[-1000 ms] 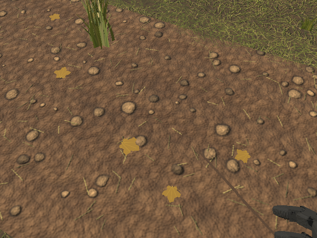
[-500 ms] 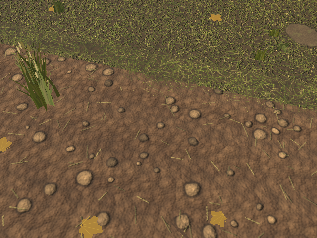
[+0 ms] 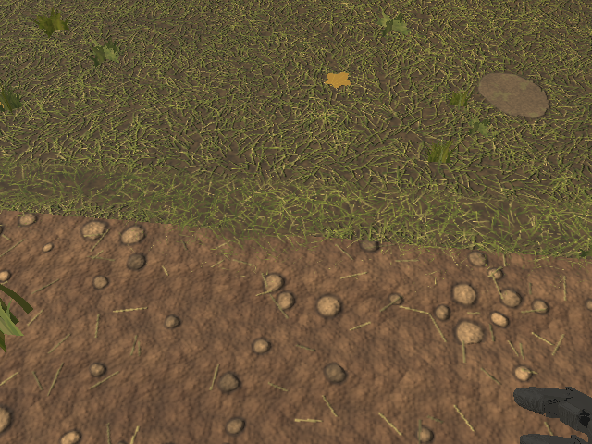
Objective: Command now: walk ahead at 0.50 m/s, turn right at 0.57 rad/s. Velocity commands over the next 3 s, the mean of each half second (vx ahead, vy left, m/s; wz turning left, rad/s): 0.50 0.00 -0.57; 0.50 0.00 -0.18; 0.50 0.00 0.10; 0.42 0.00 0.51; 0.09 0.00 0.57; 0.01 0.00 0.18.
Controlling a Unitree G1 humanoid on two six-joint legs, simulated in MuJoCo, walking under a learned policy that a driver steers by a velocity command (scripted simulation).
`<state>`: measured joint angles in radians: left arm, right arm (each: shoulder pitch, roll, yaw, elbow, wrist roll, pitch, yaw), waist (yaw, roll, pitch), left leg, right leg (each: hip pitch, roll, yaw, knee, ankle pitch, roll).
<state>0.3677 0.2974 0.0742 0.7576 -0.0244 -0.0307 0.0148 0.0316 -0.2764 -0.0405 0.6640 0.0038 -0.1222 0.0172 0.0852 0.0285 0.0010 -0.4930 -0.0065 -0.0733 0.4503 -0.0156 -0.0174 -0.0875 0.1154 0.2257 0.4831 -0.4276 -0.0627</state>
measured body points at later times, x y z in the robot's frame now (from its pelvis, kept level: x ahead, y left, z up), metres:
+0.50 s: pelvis +0.26 -0.03 +0.00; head +0.30 -0.05 +0.44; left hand +0.56 +0.11 -0.07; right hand +0.18 -0.32 -0.13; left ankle +0.14 +0.13 -0.73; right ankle +0.37 -0.18 -0.71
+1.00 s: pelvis +0.53 -0.12 +0.01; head +0.56 -0.14 +0.46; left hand +0.66 +0.14 -0.11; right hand +0.65 -0.42 -0.08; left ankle +0.74 -0.06 -0.70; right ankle +0.37 -0.18 -0.73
